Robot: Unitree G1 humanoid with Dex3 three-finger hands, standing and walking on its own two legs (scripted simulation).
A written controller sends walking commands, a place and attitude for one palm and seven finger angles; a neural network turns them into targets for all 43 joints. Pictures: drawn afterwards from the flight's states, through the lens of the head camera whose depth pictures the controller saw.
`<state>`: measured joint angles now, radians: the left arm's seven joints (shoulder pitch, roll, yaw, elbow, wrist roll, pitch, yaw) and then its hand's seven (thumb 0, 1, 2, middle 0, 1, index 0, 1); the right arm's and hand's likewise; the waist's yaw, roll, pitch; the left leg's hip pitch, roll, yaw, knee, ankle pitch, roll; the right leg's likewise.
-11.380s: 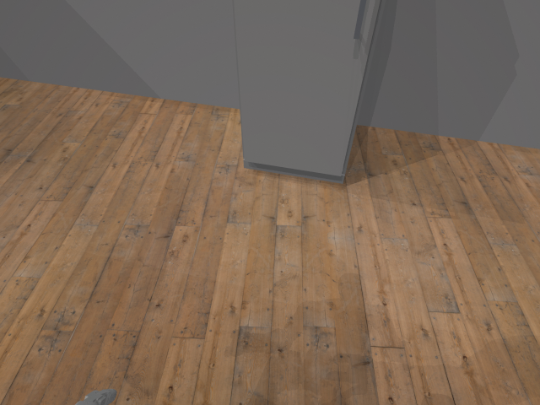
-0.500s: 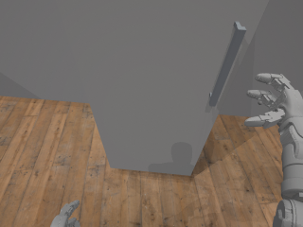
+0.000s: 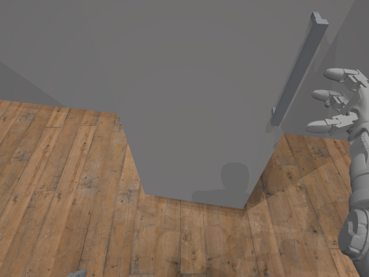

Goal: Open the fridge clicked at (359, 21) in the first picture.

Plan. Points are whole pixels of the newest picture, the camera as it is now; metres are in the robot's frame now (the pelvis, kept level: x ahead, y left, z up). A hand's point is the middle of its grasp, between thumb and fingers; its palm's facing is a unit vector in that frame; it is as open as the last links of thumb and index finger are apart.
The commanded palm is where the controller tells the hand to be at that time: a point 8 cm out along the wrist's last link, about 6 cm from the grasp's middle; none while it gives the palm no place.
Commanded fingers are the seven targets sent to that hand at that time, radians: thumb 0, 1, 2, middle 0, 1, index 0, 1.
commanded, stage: move the hooked fingers beside the handle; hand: right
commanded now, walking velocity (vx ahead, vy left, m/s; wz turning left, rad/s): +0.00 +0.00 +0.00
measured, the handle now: (292, 77) +0.53 -0.16 +0.17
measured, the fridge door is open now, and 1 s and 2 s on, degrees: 0 0 0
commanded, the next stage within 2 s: feel for the door with the fingertips in 0.78 s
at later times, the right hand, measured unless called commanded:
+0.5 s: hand (332, 109) +0.45 -0.23 +0.16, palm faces +0.04 +1.00 +0.02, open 14.0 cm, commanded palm +0.43 -0.28 +0.15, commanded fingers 0.00 0.50 -0.30 0.30 1.20 0.30 1.20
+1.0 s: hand (329, 109) +0.45 -0.23 +0.16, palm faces +0.04 +1.00 +0.01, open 14.0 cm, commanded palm +0.42 -0.27 +0.15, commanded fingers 0.00 0.50 -0.30 0.30 1.20 0.30 1.20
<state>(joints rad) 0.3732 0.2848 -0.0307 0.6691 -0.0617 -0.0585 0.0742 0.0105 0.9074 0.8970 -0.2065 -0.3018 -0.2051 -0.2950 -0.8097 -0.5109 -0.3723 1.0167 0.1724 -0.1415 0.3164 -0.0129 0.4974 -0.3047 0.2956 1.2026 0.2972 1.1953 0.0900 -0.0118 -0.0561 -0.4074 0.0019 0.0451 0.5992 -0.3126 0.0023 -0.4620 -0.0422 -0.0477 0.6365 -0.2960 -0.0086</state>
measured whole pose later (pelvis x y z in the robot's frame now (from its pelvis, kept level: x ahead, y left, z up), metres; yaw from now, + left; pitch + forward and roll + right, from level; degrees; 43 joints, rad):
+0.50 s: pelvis +0.00 -0.01 +0.00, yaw +0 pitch +7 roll +2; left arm 0.35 0.28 -0.03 0.65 -0.06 -0.04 0.07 0.01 0.91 0.90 -0.21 -0.30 -0.21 -0.29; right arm -0.80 -0.51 -0.36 1.01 0.18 -0.14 0.31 -0.01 0.50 -0.30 0.30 1.20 0.30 1.20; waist 0.08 -0.01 -0.07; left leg -0.42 0.01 0.05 0.61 -0.32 0.00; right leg -0.49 -0.04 -0.04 0.66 -0.31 -0.02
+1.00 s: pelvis +0.00 +0.00 +0.00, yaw +0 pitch +7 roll +1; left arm 0.40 0.27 -0.03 0.65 -0.07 -0.02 0.06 0.01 0.91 0.90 -0.21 -0.30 -0.21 -0.29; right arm -0.75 -0.49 -0.36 0.94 0.19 -0.14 0.30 -0.01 0.50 -0.30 0.30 1.20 0.30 1.20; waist 0.09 -0.02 -0.07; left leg -0.41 0.00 0.04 0.61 -0.32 0.00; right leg -0.48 -0.05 -0.05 0.66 -0.31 -0.01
